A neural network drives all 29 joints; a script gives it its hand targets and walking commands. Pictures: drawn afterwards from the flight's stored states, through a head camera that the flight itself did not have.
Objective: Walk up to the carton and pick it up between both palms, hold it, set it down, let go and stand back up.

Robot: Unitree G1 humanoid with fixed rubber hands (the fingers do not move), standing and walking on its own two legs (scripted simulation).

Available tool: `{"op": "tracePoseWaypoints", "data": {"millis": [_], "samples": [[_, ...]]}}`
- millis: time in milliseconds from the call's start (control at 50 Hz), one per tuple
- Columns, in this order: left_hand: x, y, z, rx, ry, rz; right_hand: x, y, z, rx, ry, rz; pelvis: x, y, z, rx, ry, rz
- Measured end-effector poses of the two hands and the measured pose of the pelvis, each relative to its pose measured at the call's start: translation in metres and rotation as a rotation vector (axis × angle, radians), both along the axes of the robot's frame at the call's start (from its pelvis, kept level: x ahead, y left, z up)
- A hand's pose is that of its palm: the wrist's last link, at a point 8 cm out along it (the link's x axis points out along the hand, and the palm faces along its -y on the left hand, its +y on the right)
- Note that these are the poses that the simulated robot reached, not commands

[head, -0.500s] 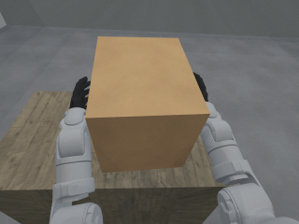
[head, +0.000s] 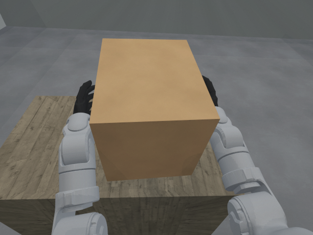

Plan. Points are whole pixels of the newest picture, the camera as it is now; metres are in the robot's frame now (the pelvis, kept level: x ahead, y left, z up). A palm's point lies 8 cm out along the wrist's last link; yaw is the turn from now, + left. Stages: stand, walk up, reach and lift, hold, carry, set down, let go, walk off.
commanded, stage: hold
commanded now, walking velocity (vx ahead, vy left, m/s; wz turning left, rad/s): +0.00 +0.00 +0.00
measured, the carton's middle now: (148, 108) +0.38 +0.01 +0.15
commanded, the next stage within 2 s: set down in 0.02 s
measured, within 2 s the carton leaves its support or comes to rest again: neither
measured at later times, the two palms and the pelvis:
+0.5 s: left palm (82, 118) +0.36 +0.17 +0.13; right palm (201, 118) +0.36 -0.14 +0.12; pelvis +0.00 +0.00 +0.00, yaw +1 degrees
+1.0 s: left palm (93, 126) +0.38 +0.15 +0.09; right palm (202, 123) +0.38 -0.15 +0.08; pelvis +0.03 -0.01 +0.00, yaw +1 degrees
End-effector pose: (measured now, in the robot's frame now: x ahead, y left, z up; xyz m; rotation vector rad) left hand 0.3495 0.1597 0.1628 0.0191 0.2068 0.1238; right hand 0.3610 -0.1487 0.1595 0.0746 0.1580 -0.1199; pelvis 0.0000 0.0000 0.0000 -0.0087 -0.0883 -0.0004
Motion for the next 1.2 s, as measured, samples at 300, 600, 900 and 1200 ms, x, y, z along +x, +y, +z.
{"op": "tracePoseWaypoints", "data": {"millis": [300,600,900,1200], "samples": [[-0.002,0.014,-0.017,-0.013,-0.065,-0.03,-0.007,0.012,-0.019,-0.051,-0.076,-0.014,0.003,0.0,-0.001,0.003,-0.038,0.016],[0.028,0.002,-0.042,0.016,-0.046,-0.083,0.005,0.0,-0.054,-0.125,-0.063,-0.049,0.009,0.001,0.0,0.006,-0.001,0.009],[0.03,-0.012,-0.078,0.035,0.008,-0.052,0.015,-0.013,-0.084,-0.091,-0.022,-0.03,0.029,-0.009,0.001,0.004,0.043,0.005],[0.034,-0.002,-0.081,0.001,-0.004,-0.057,0.02,-0.003,-0.075,-0.162,-0.038,-0.027,0.025,-0.006,0.001,0.01,0.04,0.017]]}}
